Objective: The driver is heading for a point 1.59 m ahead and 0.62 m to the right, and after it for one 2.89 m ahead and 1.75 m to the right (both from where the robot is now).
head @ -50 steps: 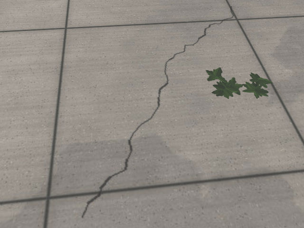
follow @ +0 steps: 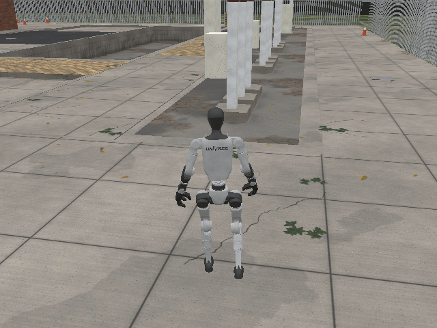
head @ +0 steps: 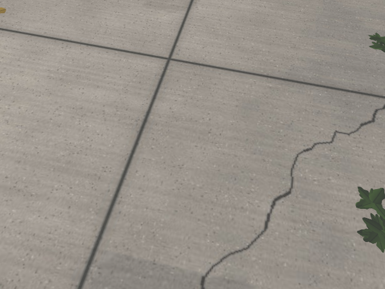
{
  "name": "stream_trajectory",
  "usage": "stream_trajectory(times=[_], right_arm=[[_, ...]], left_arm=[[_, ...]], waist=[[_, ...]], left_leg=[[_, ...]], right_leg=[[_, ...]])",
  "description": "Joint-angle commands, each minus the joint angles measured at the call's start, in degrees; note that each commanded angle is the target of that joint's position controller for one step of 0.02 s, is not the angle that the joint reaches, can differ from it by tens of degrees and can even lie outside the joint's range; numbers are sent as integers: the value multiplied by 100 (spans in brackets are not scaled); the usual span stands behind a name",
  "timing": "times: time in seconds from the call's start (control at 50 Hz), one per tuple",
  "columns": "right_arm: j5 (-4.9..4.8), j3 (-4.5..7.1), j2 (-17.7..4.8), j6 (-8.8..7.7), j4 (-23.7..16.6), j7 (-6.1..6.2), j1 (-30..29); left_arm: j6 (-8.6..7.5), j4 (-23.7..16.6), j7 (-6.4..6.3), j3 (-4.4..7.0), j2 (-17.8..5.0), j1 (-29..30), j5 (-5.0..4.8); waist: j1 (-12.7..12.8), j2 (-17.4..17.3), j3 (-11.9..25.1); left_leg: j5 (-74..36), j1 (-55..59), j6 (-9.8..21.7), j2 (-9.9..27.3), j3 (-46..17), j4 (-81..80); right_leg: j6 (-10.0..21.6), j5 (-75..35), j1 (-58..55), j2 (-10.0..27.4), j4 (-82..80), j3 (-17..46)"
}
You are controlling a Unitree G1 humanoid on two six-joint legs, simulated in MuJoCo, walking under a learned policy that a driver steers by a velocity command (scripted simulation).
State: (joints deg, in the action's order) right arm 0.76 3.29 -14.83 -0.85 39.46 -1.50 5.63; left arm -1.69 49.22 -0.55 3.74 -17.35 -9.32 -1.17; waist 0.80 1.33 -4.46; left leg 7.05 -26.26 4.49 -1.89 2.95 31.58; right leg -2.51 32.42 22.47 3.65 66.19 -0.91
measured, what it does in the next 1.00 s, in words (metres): steps on the spot, turning right: right foot, then left foot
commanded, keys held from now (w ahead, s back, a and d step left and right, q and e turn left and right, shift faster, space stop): e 0.82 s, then no key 0.18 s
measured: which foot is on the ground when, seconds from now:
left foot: down 0.00-0.40, up 0.42-0.88, down 0.90-1.00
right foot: up 0.00-0.38, down 0.40-0.90, up 0.92-1.00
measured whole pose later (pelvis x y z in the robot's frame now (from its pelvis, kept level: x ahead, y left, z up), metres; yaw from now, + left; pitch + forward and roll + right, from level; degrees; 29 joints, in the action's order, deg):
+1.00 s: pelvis +0.07 -0.03 +0.02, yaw -30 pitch +1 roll +0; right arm 0.8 4.3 -15.7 -1.0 48.4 0.7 6.8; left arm 1.9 43.4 -2.5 4.7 -19.3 -7.0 -0.6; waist -0.3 2.7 -2.5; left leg 13.2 -14.7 1.0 -1.3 -2.6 26.4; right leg -2.0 30.9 24.2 -7.0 56.3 10.1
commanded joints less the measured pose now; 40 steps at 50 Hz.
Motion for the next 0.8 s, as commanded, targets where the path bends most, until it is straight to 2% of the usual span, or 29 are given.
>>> stream_trajectory(times=[0.02,0.04,0.08,0.12,0.16,0.2,0.26,0.32,0.36,0.38,0.4,0.42,0.44,0.46,0.48,0.5,0.52,0.56,0.6,0.66,0.72,0.8], right_arm=[[78,78,-461,-121,-70,41,133],[159,84,-470,-157,-11,69,30],[193,95,-492,-216,81,145,-124],[131,164,-687,-183,172,247,-110],[81,213,-806,-88,247,345,-24],[49,223,-784,-11,299,409,-12],[31,241,-764,60,352,451,-66],[-4,278,-834,144,398,454,-133],[-111,306,-900,216,418,453,-274],[-192,316,-872,250,476,450,-230],[-206,300,-699,270,576,426,13],[56,222,-366,247,353,374,-52],[57,250,-480,194,124,406,-764],[-28,294,-609,186,132,410,-839],[-85,331,-671,189,248,428,-653],[-62,362,-724,196,390,470,-499],[-32,385,-773,195,413,495,-463],[-64,376,-677,155,413,487,-433],[-107,346,-595,122,399,487,-503],[-114,308,-547,93,370,455,-651],[-129,306,-614,61,378,399,-669],[-157,313,-709,-35,411,314,-503]], left_arm=[[197,-30,-100,104,-472,-472,43],[249,58,-134,112,-436,-639,50],[277,107,-201,100,-370,-648,60],[295,7,-225,104,-417,-381,67],[341,-110,-218,138,-505,-146,37],[390,-205,-208,163,-498,4,25],[400,-266,-167,167,-392,45,28],[381,-276,-77,169,-336,-60,13],[377,-193,15,186,-322,-388,20],[377,-119,54,217,-389,-626,50],[373,-134,44,296,-691,-706,101],[375,-247,-65,436,-1390,-717,95],[274,-372,-20,414,-1423,-748,295],[143,-430,5,398,-1331,-565,355],[63,-489,-25,393,-1221,-229,242],[53,-556,-59,342,-1004,-3,111],[67,-587,-97,295,-875,85,28],[100,-583,-149,261,-784,-82,39],[124,-580,-183,283,-836,-210,38],[185,-615,-219,328,-960,-228,26],[237,-698,-201,360,-1053,-95,41],[301,-816,-164,354,-1052,137,36]], waist=[[69,-613,1208],[161,-688,1172],[192,-693,1147],[63,-692,1143],[-67,-686,1044],[-129,-697,864],[-139,-656,793],[-80,-728,902],[159,-799,997],[277,-734,989],[222,-128,809],[-68,1593,739],[327,1389,807],[240,816,852],[41,609,800],[-40,455,821],[-91,504,830],[-89,510,995],[-25,513,998],[63,631,939],[98,730,861],[62,817,902]], left_leg=[[-1680,1048,949,1539,-1308,-1417],[-1602,799,949,1481,-1117,-1546],[-1559,768,951,1475,-832,-1620],[-1157,1028,992,1607,-810,-1668],[-299,1244,1050,1791,-932,-1821],[213,1403,1050,1920,-991,-1928],[58,1618,999,1980,-799,-1849],[-573,1817,901,1990,-515,-1559],[-981,1810,683,1913,-239,-1148],[-783,1676,412,1772,-46,-806],[-103,1144,-93,1382,354,47],[2158,-498,-710,501,834,1594],[3196,-1157,-817,-10,-24,2685],[2845,-1270,-746,109,-458,3212],[2301,-1369,-706,208,-592,3279],[1992,-1389,-725,274,-641,3219],[1740,-1282,-766,284,-664,3202],[1398,-1126,-830,175,-654,3185],[1242,-1175,-872,147,-688,2666],[1133,-920,-959,114,-749,1839],[1158,-436,-987,45,-770,1312],[1321,117,-916,-64,-811,683]], right_leg=[[-51,-563,155,348,-210,402],[-92,-753,-123,297,-444,390],[-139,-917,-284,253,-1051,395],[-133,-1057,-121,246,-1334,329],[-124,-1060,171,265,-1312,287],[-112,-962,450,289,-1286,261],[-70,-833,455,255,-1537,124],[43,-870,57,94,-2153,-141],[225,-1460,-510,-92,-3105,-392],[409,-2019,-894,-199,-3806,-412],[721,-2831,-1290,119,-4542,333],[1469,-5001,-2043,1514,-4562,2321],[2295,-5310,-1815,1925,-4744,2946],[2179,-4979,-1785,1653,-4789,2565],[1823,-4748,-1841,1326,-4708,2136],[1568,-4639,-1874,1153,-4651,1917],[1489,-4762,-1814,1061,-4626,1804],[1512,-5042,-1922,926,-4576,1727],[1498,-4961,-2145,865,-4541,1776],[1488,-4533,-2110,790,-4508,1947],[1531,-4212,-1737,735,-4496,2193],[1517,-4491,-1597,656,-4280,2630]])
